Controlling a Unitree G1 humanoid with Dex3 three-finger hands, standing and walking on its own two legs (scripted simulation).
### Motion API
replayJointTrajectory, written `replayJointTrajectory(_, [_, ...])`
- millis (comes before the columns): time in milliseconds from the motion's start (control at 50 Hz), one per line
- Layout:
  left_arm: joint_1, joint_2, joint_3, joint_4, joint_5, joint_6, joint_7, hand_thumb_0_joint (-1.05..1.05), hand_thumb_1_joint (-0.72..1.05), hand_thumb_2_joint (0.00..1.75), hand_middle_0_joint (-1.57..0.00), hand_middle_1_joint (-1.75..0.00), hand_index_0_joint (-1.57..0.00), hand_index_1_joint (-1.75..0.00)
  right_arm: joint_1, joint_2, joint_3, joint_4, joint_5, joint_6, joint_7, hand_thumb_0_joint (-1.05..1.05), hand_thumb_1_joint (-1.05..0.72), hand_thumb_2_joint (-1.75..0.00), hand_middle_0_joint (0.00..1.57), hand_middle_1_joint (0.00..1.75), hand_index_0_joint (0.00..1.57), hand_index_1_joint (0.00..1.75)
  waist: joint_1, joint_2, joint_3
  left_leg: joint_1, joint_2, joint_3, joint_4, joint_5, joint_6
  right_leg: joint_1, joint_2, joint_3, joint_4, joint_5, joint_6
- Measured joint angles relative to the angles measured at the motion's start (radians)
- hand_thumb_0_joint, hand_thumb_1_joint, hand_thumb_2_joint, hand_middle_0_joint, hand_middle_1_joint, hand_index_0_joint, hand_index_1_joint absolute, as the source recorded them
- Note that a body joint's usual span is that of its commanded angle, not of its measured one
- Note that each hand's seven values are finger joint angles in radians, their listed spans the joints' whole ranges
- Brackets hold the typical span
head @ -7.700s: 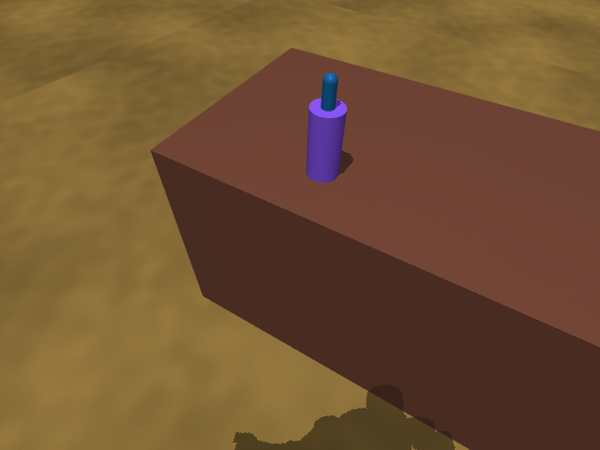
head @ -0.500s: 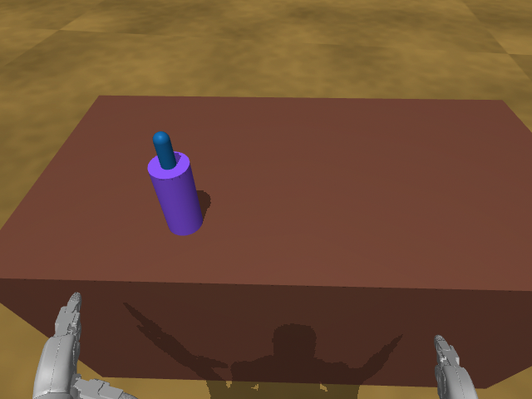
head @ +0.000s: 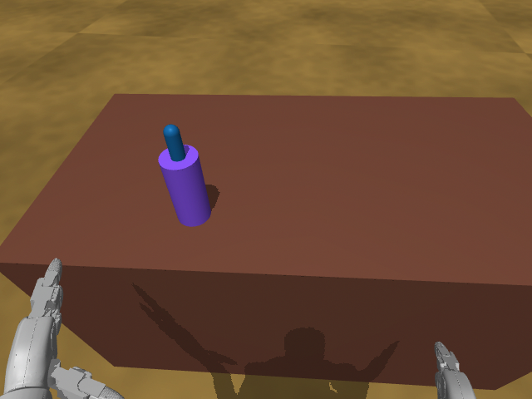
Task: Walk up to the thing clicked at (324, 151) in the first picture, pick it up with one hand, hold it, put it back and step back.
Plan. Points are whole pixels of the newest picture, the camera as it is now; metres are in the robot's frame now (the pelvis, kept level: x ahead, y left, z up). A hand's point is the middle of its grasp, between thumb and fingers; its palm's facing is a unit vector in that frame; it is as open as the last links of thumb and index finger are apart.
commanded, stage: rise first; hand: left
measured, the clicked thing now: (183, 175) +0.50 +0.20 +0.04
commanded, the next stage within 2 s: go down in 0.48 s
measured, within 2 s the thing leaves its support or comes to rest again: neither
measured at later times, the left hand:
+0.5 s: hand (76, 336) +0.18 +0.25 +0.08, palm faces +0.29 -0.87 -0.40, open 17.6 cm
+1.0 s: hand (60, 289) +0.22 +0.28 +0.10, palm faces +0.31 -0.91 -0.27, open 17.6 cm
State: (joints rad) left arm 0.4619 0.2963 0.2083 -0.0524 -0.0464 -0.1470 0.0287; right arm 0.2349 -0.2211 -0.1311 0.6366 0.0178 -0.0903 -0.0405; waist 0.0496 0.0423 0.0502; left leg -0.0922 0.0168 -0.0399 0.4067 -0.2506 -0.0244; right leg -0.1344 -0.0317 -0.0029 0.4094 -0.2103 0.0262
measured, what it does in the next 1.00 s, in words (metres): stands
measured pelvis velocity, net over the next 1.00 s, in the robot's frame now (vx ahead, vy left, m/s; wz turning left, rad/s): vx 0.00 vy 0.00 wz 0.02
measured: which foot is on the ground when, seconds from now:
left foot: down 0.00-1.00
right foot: down 0.00-1.00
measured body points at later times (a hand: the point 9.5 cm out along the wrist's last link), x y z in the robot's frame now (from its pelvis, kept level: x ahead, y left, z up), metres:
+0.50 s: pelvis -0.01 +0.00 +0.00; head -0.01 -0.02 +0.45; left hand +0.15 +0.29 +0.10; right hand +0.15 -0.27 -0.09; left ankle -0.01 +0.14 -0.74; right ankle +0.01 -0.14 -0.74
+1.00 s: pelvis +0.00 +0.00 -0.01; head -0.01 +0.00 +0.44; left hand +0.20 +0.33 +0.12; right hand +0.17 -0.25 -0.09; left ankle -0.01 +0.14 -0.74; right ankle +0.01 -0.14 -0.74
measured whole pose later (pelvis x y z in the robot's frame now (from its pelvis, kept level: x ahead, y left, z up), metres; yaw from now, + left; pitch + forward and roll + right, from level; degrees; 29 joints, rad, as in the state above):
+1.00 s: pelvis +0.00 +0.00 -0.01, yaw +1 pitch -2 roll +0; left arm 0.23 0.35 0.39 0.06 -0.16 -0.24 -0.15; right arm 0.21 -0.21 -0.12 0.67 0.03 -0.12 -0.05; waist 0.03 0.02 0.00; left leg -0.18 0.01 -0.05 0.51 -0.29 -0.02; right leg -0.21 -0.04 -0.01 0.50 -0.25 0.03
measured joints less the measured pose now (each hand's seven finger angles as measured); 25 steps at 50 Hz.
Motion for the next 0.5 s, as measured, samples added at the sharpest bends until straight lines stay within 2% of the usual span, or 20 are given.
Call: replayJointTrajectory(500, [0.002,0.018,0.039,-0.067,0.007,-0.097,-0.007,-0.01,-0.57,0.07,-0.05,-0.04,-0.03,-0.06,-0.016,-0.006,-0.021,0.052,-0.002,-0.051,0.0,-0.01,0.53,-0.04,0.06,0.05,0.05,0.05,0.002,-0.002,0.01,-0.009,-0.003,-0.001,0.0,0.016,-0.001,-0.012,-0.003,-0.001,0.008,0.011,-0.001])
